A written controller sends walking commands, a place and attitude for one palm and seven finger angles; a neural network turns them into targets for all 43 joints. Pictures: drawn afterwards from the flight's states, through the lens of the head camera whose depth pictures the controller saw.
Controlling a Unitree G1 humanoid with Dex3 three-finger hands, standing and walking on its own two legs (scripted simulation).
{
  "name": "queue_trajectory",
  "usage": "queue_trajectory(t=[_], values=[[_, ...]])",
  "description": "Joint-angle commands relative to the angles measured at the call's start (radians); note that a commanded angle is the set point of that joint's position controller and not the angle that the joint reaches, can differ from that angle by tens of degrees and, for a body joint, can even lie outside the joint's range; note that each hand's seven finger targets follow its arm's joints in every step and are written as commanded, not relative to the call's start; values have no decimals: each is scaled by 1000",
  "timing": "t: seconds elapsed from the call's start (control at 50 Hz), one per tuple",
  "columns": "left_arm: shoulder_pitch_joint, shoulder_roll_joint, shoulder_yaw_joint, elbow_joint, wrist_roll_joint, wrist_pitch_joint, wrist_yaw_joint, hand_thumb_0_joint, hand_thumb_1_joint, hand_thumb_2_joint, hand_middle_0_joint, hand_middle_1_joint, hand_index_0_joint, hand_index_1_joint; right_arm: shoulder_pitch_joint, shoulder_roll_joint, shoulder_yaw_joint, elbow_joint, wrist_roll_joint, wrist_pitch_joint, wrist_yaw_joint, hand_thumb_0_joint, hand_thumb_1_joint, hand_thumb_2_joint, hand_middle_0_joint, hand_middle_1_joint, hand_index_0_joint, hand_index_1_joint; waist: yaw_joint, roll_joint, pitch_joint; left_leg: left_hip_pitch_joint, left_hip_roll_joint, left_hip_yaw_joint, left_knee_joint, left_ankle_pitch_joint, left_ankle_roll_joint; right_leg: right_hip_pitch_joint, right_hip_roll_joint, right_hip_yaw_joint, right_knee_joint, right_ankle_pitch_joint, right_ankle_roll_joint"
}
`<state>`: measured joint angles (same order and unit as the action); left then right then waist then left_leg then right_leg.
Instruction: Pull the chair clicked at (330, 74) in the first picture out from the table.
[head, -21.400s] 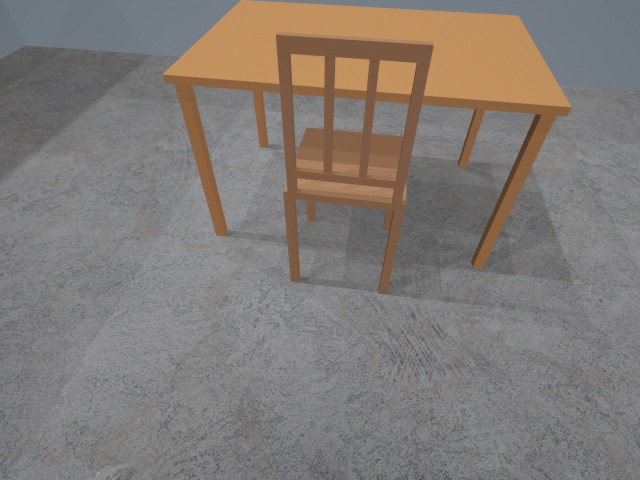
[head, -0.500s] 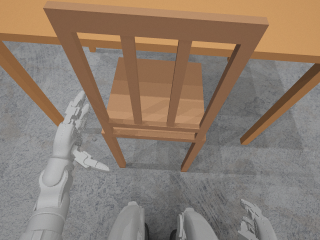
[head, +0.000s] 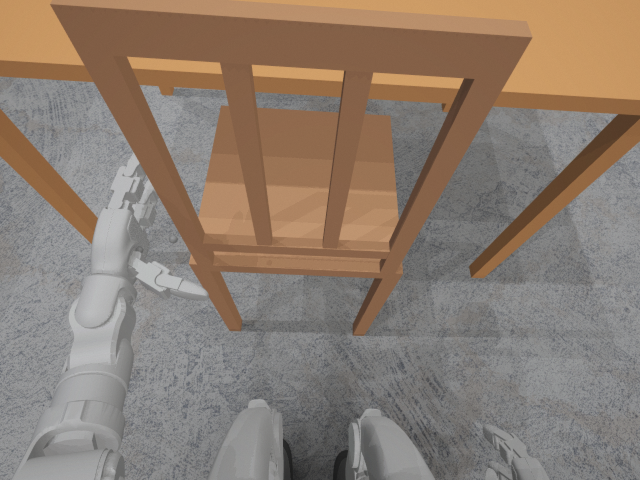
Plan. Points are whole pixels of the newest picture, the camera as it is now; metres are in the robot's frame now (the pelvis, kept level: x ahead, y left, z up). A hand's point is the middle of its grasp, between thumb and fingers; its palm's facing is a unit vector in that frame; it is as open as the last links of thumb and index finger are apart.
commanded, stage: push the fingers through the gap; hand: left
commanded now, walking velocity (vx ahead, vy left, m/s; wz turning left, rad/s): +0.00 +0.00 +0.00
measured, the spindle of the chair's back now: (254, 177) +0.46 +0.09 +0.06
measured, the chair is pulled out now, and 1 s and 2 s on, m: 0.00 0.00 0.00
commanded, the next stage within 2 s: hook a spindle and tug to test in 0.76 s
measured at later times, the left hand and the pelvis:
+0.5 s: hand (181, 214) +0.44 +0.18 +0.01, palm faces -0.04 -1.00 -0.04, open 16.9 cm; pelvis +0.00 +0.01 +0.00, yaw -1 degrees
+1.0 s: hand (180, 217) +0.43 +0.18 +0.01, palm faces -0.03 -1.00 -0.04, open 16.8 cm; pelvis +0.00 +0.01 +0.00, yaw -1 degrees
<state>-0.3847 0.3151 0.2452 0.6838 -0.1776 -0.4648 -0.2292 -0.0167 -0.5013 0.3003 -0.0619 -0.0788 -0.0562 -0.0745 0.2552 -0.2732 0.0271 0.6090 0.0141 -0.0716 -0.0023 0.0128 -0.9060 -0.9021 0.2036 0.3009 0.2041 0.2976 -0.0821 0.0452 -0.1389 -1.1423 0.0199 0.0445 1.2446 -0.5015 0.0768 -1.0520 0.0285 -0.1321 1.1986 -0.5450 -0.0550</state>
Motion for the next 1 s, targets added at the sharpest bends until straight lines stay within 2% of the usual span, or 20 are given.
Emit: queue_trajectory(t=[0.0, 0.04, 0.08, 0.12, 0.18, 0.22, 0.34, 0.38, 0.4, 0.46, 0.54, 0.58, 0.62, 0.68, 0.74, 0.8, 0.84, 0.92, 0.94, 0.98], values=[[-322, 195, 56, -141, -7, -80, 0, 0, -500, 300, -60, -80, -60, -80, 73, -161, -65, -76, 2, -28, -6, 0, -900, -900, 200, 300, 200, 300, -23, 31, -421, 369, 3, -134, -132, 313, -45, 125, 1, 101, -152, 271, 25], [-335, 170, 38, -88, -3, -69, -3, 0, -500, 300, -60, -80, -60, -80, 76, -161, -65, -74, 2, -21, -4, 0, -900, -900, 200, 300, 200, 300, -32, 28, -389, 355, 2, -132, -136, 278, -44, 99, 1, 99, -160, 239, 25], [-373, 199, 61, -62, -2, -70, -6, 0, -500, 300, -60, -80, -60, -80, 81, -164, -64, -68, 2, -18, -6, 0, -900, -900, 200, 300, 200, 300, -33, 23, -389, 333, -1, -126, -127, 266, -39, 106, 1, 106, -161, 233, 24], [-412, 207, 58, -68, 0, -78, -9, 0, -500, 300, -60, -80, -60, -80, 82, -165, -62, -74, 0, -14, -6, 0, -900, -900, 200, 300, 200, 300, -31, 54, -411, 349, -2, -129, -129, 270, -42, 102, 1, 107, -158, 230, 23], [-463, 220, 61, -141, 1, -106, -4, 0, -500, 300, -60, -80, -60, -80, 91, -166, -65, -78, -6, -17, -2, 0, -900, -900, 200, 300, 200, 300, -23, 129, -506, 464, 5, -151, -129, 354, -53, 78, 2, 94, -139, 262, 17], [-454, 241, 79, -123, 4, -110, 3, 0, -500, 300, -60, -80, -60, -80, 99, -169, -67, -71, -8, -13, -1, 0, -900, -900, 200, 300, 200, 300, -24, 97, -517, 482, 11, -163, -132, 373, -59, 73, 5, 88, -139, 267, 19], [-513, 187, 44, 34, 22, -82, 16, 0, -500, 300, -60, -80, -60, -80, 116, -174, -64, -49, -10, 6, 4, 0, -900, -900, 200, 300, 200, 300, -56, 45, -427, 401, 9, -168, -135, 280, -51, 17, 5, 79, -144, 195, 24], [-491, 191, 47, 66, 30, -79, 15, 0, -500, 300, -60, -80, -60, -80, 119, -177, -64, -59, -9, 14, 7, 0, -900, -900, 200, 300, 200, 300, -46, 61, -414, 410, 10, -173, -146, 285, -54, 4, 6, 75, -142, 187, 17], [-503, 208, 61, 33, 30, -87, 19, 0, -500, 300, -60, -80, -60, -80, 119, -179, -66, -63, -12, 17, 9, 0, -900, -900, 200, 300, 200, 300, -38, 74, -452, 433, 11, -173, -143, 308, -56, 13, 6, 77, -138, 202, 18], [-490, 186, 43, -37, 23, -101, 26, 0, -500, 300, -60, -80, -60, -80, 118, -171, -70, -75, -12, 23, 18, 0, -900, -900, 200, 300, 200, 300, -30, 99, -515, 510, 18, -188, -148, 372, -67, 19, 7, 73, -138, 234, 18], [-476, 198, 59, -66, 28, -114, 49, 0, -500, 300, -60, -80, -60, -80, 121, -167, -72, -72, -13, 32, 22, 0, -900, -900, 200, 300, 200, 300, -30, 84, -516, 510, 19, -186, -149, 389, -68, 36, 9, 75, -139, 250, 21], [-459, 234, 94, -21, 37, -110, 61, 0, -500, 300, -60, -80, -60, -80, 121, -171, -68, -68, -13, 37, 19, 0, -900, -900, 200, 300, 200, 300, -29, 51, -476, 455, 16, -176, -147, 347, -62, 41, 10, 78, -138, 234, 21], [-495, 220, 78, 13, 46, -109, 64, 0, -500, 300, -60, -80, -60, -80, 119, -166, -65, -62, -14, 42, 18, 0, -900, -900, 200, 300, 200, 300, -43, 42, -418, 405, 13, -167, -148, 296, -56, 31, 9, 80, -141, 208, 23], [-525, 210, 64, 6, 51, -122, 58, 0, -500, 300, -60, -80, -60, -80, 114, -167, -65, -69, -14, 41, 18, 0, -900, -900, 200, 300, 200, 300, -42, 77, -427, 432, 13, -172, -151, 289, -57, 14, 9, 81, -142, 190, 18], [-508, 199, 51, -35, 37, -132, 41, 0, -500, 300, -60, -80, -60, -80, 118, -167, -70, -69, -15, 39, 18, 0, -900, -900, 200, 300, 200, 300, -38, 93, -496, 498, 18, -179, -147, 349, -64, 27, 10, 81, -144, 229, 18], [-498, 168, 28, -19, 27, -121, 26, 0, -500, 300, -60, -80, -60, -80, 119, -166, -71, -61, -11, 40, 18, 0, -900, -900, 200, 300, 200, 300, -49, 85, -485, 497, 19, -181, -144, 360, -63, 19, 10, 76, -148, 236, 21], [-490, 189, 44, 13, 26, -108, 22, 0, -500, 300, -60, -80, -60, -80, 119, -168, -70, -57, -9, 44, 15, 0, -900, -900, 200, 300, 200, 300, -50, 58, -456, 454, 15, -173, -141, 330, -57, 32, 10, 81, -150, 232, 22], [-458, 208, 67, -14, 24, -106, 30, 0, -500, 300, -130, -299, -130, -299, 114, -165, -68, -70, -9, 45, 14, 0, -900, -900, 200, 300, 200, 300, -26, 73, -473, 456, 10, -163, -145, 362, -58, 65, 9, 83, -147, 259, 19], [-471, 174, 37, -34, 24, -109, 30, 0, -500, 300, -148, -354, -148, -354, 108, -159, -67, -74, -9, 45, 16, 0, -900, -900, 200, 300, 200, 300, -35, 88, -474, 469, 11, -165, -146, 365, -59, 54, 8, 80, -147, 257, 20], [-485, 175, 39, -25, 24, -114, 36, 0, -500, 300, -183, -464, -183, -464, 108, -158, -67, -70, -9, 44, 16, 0, -900, -900, 200, 300, 200, 300, -43, 67, -458, 450, 10, -159, -138, 353, -54, 51, 9, 84, -148, 255, 21]])
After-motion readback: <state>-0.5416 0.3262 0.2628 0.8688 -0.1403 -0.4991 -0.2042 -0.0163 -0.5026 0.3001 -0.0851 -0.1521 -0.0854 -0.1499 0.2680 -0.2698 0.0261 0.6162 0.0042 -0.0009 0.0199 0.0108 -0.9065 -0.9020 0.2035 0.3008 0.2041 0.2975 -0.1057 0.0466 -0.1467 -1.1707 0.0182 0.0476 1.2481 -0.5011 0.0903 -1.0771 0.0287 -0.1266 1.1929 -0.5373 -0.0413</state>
